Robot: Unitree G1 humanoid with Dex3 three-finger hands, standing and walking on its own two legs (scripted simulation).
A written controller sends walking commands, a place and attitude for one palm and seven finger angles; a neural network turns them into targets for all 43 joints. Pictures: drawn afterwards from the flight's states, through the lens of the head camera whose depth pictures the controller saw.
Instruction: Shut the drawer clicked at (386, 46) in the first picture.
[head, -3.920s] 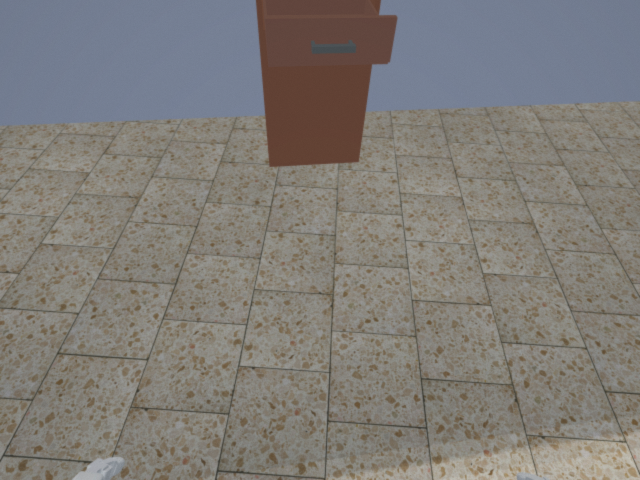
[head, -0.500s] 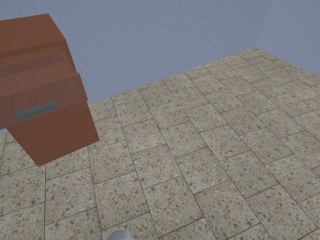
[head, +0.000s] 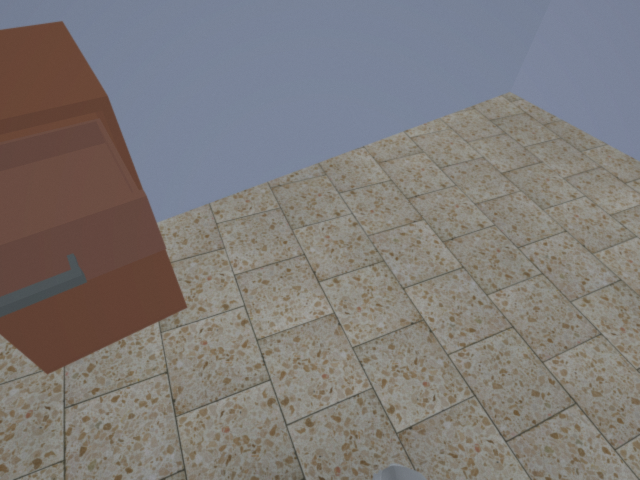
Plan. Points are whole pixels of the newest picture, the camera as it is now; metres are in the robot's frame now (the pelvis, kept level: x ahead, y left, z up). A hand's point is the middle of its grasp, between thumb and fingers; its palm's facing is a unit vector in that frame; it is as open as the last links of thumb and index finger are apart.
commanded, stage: turn to face it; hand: left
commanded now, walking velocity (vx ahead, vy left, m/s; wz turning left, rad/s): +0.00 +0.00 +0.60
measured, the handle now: (33, 284) +0.37 +0.48 -0.05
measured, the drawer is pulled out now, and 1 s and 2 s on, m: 0.30 0.30 0.30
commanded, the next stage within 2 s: take the last steps up to it in 1.04 s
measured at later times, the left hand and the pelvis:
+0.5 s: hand out of the picture +0.08 +0.21 -0.19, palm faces +0.33 -0.92 -0.21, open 7.3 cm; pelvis +0.05 +0.00 -0.02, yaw +17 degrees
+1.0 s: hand out of the picture +0.01 +0.18 -0.16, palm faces +0.52 -0.79 -0.32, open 7.4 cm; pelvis +0.05 -0.04 -0.01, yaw +30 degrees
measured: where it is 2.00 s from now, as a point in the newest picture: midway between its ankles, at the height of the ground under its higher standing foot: outside the picture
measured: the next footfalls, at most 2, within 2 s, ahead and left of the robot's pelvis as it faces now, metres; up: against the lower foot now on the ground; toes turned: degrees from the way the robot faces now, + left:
right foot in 0.16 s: +0.14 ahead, -0.14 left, +0.00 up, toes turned -3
left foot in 0.50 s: +0.09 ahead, +0.13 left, +0.00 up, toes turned +25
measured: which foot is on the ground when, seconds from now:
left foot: down 0.00-0.16, up 0.18-0.48, down 0.50-0.96, up 0.98-1.00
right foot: up 0.00-0.14, down 0.16-0.50, up 0.52-0.92, down 0.94-1.00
